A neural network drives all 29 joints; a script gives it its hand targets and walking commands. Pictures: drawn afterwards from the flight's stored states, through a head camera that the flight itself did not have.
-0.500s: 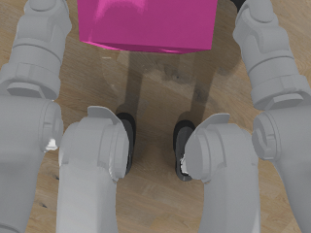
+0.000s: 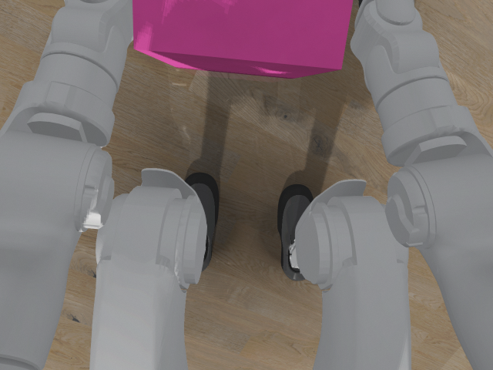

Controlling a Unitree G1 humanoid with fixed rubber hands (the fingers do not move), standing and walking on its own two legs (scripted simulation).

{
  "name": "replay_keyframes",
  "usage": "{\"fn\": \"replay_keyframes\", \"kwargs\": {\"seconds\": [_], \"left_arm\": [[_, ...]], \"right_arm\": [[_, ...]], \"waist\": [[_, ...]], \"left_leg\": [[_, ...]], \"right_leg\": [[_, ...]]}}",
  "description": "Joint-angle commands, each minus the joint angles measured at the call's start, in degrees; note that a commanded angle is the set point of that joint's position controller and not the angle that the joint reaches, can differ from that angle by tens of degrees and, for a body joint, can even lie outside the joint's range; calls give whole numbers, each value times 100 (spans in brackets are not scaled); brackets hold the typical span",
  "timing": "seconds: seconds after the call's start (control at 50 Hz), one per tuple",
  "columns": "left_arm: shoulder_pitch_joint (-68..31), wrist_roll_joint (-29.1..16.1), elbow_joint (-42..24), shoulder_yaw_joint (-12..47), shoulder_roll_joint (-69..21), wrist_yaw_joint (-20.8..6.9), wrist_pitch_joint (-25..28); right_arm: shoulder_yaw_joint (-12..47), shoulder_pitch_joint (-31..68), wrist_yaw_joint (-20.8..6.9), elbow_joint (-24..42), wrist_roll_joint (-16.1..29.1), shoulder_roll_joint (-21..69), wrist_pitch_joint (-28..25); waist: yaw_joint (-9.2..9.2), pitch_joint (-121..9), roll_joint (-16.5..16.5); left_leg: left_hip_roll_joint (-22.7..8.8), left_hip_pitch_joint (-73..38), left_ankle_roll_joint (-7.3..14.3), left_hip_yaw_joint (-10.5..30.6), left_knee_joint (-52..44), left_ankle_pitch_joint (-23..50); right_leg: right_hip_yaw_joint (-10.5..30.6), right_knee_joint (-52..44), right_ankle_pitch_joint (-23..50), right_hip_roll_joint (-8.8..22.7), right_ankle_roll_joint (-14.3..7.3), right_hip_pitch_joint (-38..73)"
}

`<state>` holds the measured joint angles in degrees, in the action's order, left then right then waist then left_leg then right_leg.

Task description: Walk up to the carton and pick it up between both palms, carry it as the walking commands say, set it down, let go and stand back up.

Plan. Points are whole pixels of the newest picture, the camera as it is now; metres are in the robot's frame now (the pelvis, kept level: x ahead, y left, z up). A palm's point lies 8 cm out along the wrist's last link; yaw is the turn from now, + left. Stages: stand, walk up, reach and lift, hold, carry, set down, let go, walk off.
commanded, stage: reach and lift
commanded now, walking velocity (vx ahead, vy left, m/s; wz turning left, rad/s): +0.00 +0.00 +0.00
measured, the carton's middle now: out of the picture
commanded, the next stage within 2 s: none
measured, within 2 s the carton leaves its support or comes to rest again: leaves its support in 0.58 s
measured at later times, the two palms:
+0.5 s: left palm out of the picture +0.54 +0.19 -0.19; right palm out of the picture +0.55 -0.10 -0.18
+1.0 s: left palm out of the picture +0.54 +0.20 -0.12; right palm out of the picture +0.55 -0.09 -0.11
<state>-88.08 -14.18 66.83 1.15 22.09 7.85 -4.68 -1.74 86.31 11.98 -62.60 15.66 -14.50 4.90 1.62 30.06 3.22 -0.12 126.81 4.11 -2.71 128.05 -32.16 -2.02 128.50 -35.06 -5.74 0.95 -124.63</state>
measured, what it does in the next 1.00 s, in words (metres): stands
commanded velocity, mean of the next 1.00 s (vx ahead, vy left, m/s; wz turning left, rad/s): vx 0.00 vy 0.00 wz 0.00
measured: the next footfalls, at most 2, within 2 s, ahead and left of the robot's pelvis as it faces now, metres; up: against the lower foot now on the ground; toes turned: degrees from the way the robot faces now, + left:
none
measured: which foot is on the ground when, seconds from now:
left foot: down 0.00-1.00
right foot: down 0.00-1.00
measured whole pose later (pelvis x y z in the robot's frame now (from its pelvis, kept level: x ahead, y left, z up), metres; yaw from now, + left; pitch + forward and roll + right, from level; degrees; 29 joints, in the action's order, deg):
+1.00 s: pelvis -0.02 -0.01 +0.02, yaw +1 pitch +27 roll -2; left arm -89.6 -2.8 57.9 -7.0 19.6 6.4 -18.3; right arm -17.2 84.0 11.8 -49.0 4.8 -10.0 17.6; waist 2.5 30.1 2.9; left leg 4.7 121.6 0.2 0.7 125.0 -29.8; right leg -1.7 125.7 -34.2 -7.6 1.9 -118.5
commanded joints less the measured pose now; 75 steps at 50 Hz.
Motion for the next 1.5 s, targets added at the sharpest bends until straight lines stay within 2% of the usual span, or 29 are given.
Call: {"fn": "replay_keyframes", "kwargs": {"seconds": [0.0, 0.1, 0.12, 0.18, 0.26, 0.32, 0.4, 0.5, 0.6, 0.62, 0.72, 0.74, 0.78, 0.84, 0.94, 0.96, 1.0, 1.08, 1.14, 1.18, 1.22, 1.24, 1.26, 1.32, 1.36, 1.4, 1.42, 1.44, 1.48], "left_arm": [[-2949, -54, -1220, 598, -2061, -659, 185], [-3574, -13, -1228, 912, -4731, -1438, -80], [-3577, -13, -1153, 873, -4976, -1544, -127], [-3573, 99, -1241, 736, -5393, -1723, -188], [-3665, -16, -1630, 892, -5727, -1874, -234], [-3525, -141, -1710, 924, -5879, -1920, -269], [-3720, -235, -2235, 1018, -5711, -1855, -297], [-4045, -368, -3078, 1123, -5749, -1724, -406], [-4506, -445, -3706, 1378, -5746, -1557, -494], [-4398, -350, -3763, 1311, -5787, -1505, -552], [-4409, -150, -3692, 1234, -5775, -1335, -733], [-4604, -210, -3801, 1270, -5791, -1358, -736], [-4196, -57, -3118, 1144, -6092, -1421, -894], [-3712, 458, -2119, 700, -6459, -1595, -1059], [-4023, 392, -2652, 700, -6696, -1731, -1190], [-4221, 269, -3108, 827, -6613, -1723, -1211], [-4548, 111, -3544, 1036, -6716, -1721, -1238], [-4596, 11, -4156, 1294, -6747, -1598, -1359], [-4123, 278, -3666, 1145, -6849, -1577, -1410], [-3835, 394, -3574, 1235, -6865, -1577, -1467], [-3784, 163, -4348, 1658, -7046, -1496, -1449], [-3416, 372, -3968, 1392, -6983, -1459, -1533], [-3469, 242, -4120, 1565, -6991, -1408, -1520], [-3719, 332, -4469, 1505, -6838, -1356, -1513], [-3815, 181, -5059, 1661, -6777, -1280, -1531], [-3724, 332, -4362, 1484, -6557, -1290, -1593], [-3862, 493, -4188, 1232, -6491, -1321, -1607], [-3696, 589, -3778, 1098, -6564, -1396, -1630], [-3667, 422, -3934, 1330, -6757, -1453, -1614]], "right_arm": [[707, 2768, -616, 1311, 52, 2387, -232], [1005, 3674, -1351, 1317, -28, 4877, -8], [975, 3763, -1434, 1302, -132, 4859, 17], [942, 3959, -1640, 1451, -263, 5410, 117], [994, 3827, -1779, 1609, -34, 5983, 207], [939, 3663, -1770, 1599, -94, 6087, 252], [1114, 3868, -1644, 2161, 118, 6133, 275], [1254, 4150, -1497, 2755, 251, 6120, 361], [1198, 4207, -1401, 2972, 124, 6120, 534], [1241, 4377, -1373, 3229, 239, 6107, 534], [1356, 4798, -1288, 3530, 166, 5898, 693], [1224, 4659, -1274, 3376, 78, 5949, 738], [1196, 5098, -1247, 3558, -33, 5726, 705], [811, 4697, -1367, 2740, -469, 5831, 830], [785, 5075, -1515, 3207, -499, 5940, 992], [862, 5227, -1489, 3466, -413, 6062, 1072], [828, 4843, -1489, 3214, -529, 6269, 1200], [1098, 4856, -1433, 3841, -443, 6299, 1298], [894, 4422, -1508, 3257, -594, 6332, 1317], [1062, 4633, -1531, 3729, -544, 6137, 1270], [1494, 4602, -1508, 4546, -423, 6298, 1263], [1672, 4839, -1474, 4616, -263, 6309, 1300], [1678, 4763, -1451, 4508, -260, 6206, 1323], [1575, 4314, -1454, 4253, -414, 6322, 1402], [1964, 4510, -1395, 4961, -211, 6384, 1465], [1667, 4191, -1353, 4234, -406, 6191, 1524], [1628, 4231, -1390, 4000, -430, 6384, 1547], [1403, 4167, -1373, 3745, -626, 6435, 1570], [1525, 4202, -1346, 4158, -571, 6535, 1530]], "waist": [[220, -8550, -386], [232, -7703, -462], [71, -7578, -437], [140, -7511, -184], [413, -7958, -324], [310, -8096, -195], [498, -9013, -293], [493, -10491, -461], [188, -11552, -518], [467, -11844, -740], [451, -11966, -613], [250, -11918, -583], [227, -11538, -564], [169, -9983, -697], [-85, -11154, -606], [23, -11815, -567], [-240, -12322, -479], [-152, -13278, -651], [-146, -12452, -895], [-79, -12568, -1118], [-92, -13902, -909], [239, -13897, -918], [67, -13944, -888], [60, -13422, -734], [149, -14631, -560], [91, -13331, -530], [312, -12788, -486], [176, -12163, -421], [165, -12812, -443]], "left_leg": [[327, -5094, -228, 549, -877, 2833], [459, -4508, -252, 456, -901, 2355], [445, -4399, -300, 349, -815, 2296], [482, -4078, -205, 368, -779, 2173], [504, -4065, -215, 233, -647, 2506], [538, -4039, -205, 244, -598, 2719], [564, -4482, -191, 195, -552, 3100], [626, -5209, -264, 162, -615, 3517], [667, -6185, -343, 286, -753, 3766], [663, -6205, -315, 201, -824, 3714], [701, -6538, -280, 231, -939, 3524], [692, -6341, -317, 217, -1016, 3319], [651, -6073, -322, 192, -1110, 2753], [578, -5172, -317, 127, -1338, 1713], [601, -5770, -291, 167, -1439, 1926], [625, -6096, -288, 157, -1478, 2247], [664, -6221, -357, 186, -1485, 2491], [710, -6891, -391, 199, -1456, 3185], [653, -7013, -454, 344, -1536, 3182], [652, -7169, -508, 312, -1531, 3400], [738, -8002, -496, 381, -1531, 4332], [723, -7989, -439, 319, -1567, 4356], [703, -8043, -475, 381, -1523, 4407], [732, -7705, -499, 431, -1723, 4088], [763, -8277, -457, 388, -1792, 4413], [713, -7571, -458, 330, -1835, 3564], [714, -7096, -409, 337, -2120, 2982], [704, -6341, -391, 270, -2178, 2534], [756, -6499, -428, 243, -2210, 2894]], "right_leg": [[84, -848, 2123, -164, -10, 2894], [80, -788, 1751, -273, -123, 2661], [40, -829, 1704, -257, -107, 2632], [4, -743, 1659, -292, -135, 2666], [45, -674, 2051, -328, -183, 2872], [32, -628, 2280, -342, -200, 3016], [103, -588, 2710, -401, -198, 3516], [70, -592, 3081, -454, -156, 4240], [-64, -681, 2970, -481, -143, 4088], [7, -704, 2992, -497, -159, 4266], [-35, -899, 2689, -454, -45, 4117], [-46, -978, 2664, -458, -58, 4193], [-63, -1110, 2231, -404, -102, 4216], [-85, -1342, 1281, -375, -120, 3531], [-251, -1444, 1447, -371, -109, 3835], [-248, -1420, 1735, -380, -82, 4193], [-240, -1484, 2005, -389, -94, 4360], [-146, -1529, 2510, -430, -92, 4703], [-225, -1564, 2020, -446, -138, 3671], [-222, -1608, 2234, -441, -135, 3770], [-212, -1602, 2923, -524, -114, 4406], [-134, -1665, 2923, -506, -58, 4518], [-177, -1600, 2887, -502, -67, 4328], [-104, -1816, 2746, -512, -67, 4418], [-73, -1897, 3130, -574, -6, 5202], [-64, -1954, 2401, -496, 3, 4560], [2, -2130, 2105, -493, -24, 4498], [43, -2205, 1980, -469, -27, 4589], [25, -2203, 2435, -512, -31, 5187]]}}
